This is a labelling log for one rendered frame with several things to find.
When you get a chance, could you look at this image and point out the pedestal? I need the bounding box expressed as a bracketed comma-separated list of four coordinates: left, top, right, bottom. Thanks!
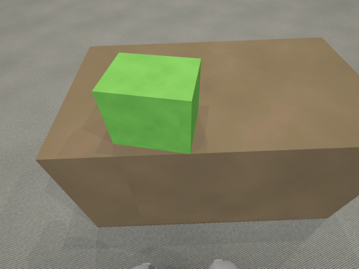
[35, 38, 359, 228]

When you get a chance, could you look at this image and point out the carton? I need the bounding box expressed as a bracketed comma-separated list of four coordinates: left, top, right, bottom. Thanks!
[92, 53, 201, 154]

